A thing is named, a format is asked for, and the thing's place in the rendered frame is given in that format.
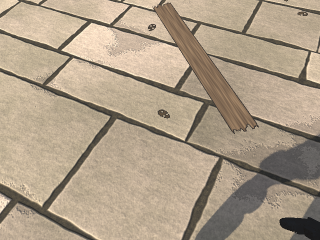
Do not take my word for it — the right robot hand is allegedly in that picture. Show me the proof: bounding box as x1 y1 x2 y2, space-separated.
279 217 320 240

